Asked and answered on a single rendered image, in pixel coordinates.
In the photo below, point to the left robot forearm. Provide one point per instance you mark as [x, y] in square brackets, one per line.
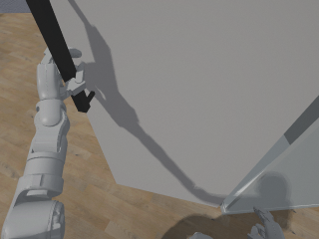
[42, 177]

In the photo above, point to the handle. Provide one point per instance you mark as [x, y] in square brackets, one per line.
[48, 25]

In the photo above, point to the fridge door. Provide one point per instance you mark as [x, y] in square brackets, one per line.
[191, 94]

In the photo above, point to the right robot hand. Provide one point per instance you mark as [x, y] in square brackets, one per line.
[271, 229]

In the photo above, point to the left robot hand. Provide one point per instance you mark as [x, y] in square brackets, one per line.
[49, 79]

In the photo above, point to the left robot upper arm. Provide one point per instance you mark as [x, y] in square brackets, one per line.
[36, 220]

